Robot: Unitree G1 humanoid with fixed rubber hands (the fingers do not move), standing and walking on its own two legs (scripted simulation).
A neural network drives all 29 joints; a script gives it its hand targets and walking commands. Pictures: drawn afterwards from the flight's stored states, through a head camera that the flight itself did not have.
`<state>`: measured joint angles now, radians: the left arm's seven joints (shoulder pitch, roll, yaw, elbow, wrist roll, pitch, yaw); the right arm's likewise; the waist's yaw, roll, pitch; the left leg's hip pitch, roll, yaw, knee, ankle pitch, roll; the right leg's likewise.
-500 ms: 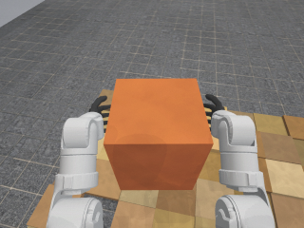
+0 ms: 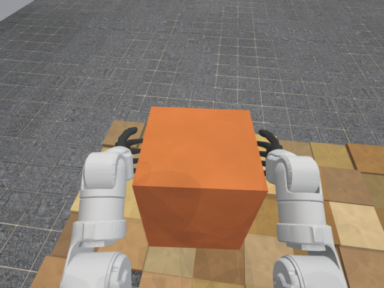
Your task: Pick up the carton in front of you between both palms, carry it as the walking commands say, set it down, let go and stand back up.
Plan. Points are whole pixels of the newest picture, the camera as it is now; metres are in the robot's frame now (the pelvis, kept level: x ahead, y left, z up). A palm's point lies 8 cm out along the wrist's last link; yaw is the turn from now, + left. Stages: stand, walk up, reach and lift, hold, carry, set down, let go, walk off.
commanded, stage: carry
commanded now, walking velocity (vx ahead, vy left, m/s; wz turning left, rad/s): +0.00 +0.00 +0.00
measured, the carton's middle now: (197, 181) +0.35 -0.01 +0.03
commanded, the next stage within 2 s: none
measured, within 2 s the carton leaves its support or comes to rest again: neither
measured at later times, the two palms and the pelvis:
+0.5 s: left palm (129, 158) +0.33 +0.12 +0.13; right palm (293, 155) +0.33 -0.18 +0.13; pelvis -0.01 -0.02 +0.00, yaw -1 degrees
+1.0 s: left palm (124, 171) +0.30 +0.13 +0.13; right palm (295, 170) +0.30 -0.17 +0.13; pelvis -0.04 -0.01 +0.00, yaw -1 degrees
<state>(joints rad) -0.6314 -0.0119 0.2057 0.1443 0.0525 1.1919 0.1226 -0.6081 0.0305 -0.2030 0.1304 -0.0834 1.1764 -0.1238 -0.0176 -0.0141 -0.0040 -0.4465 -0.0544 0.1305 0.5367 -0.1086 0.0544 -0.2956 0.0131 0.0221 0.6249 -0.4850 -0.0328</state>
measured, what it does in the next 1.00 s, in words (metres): stands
